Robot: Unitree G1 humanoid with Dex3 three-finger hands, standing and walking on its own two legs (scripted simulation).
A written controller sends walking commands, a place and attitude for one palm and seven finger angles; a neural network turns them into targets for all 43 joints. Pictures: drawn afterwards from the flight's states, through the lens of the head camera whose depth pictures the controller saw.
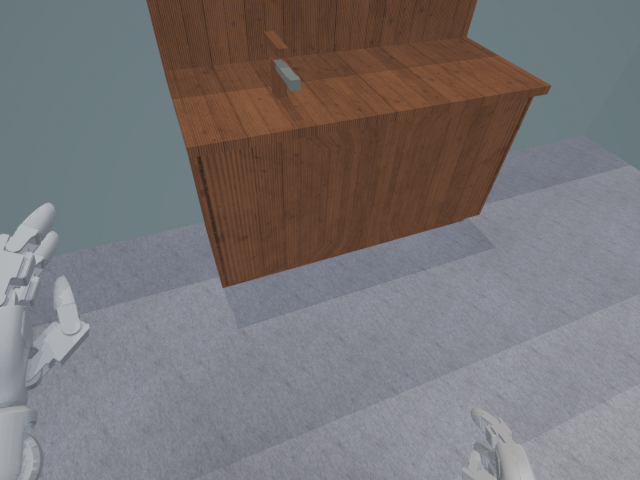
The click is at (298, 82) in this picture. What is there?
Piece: tap's lever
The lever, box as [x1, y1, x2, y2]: [287, 75, 300, 90]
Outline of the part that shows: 297,75 287,77 287,86 290,90 300,89 300,79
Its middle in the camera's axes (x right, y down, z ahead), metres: -0.07 -0.40 +1.00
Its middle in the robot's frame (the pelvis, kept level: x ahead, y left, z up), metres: +1.02 +0.13 +0.03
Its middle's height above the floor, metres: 0.80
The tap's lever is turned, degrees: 0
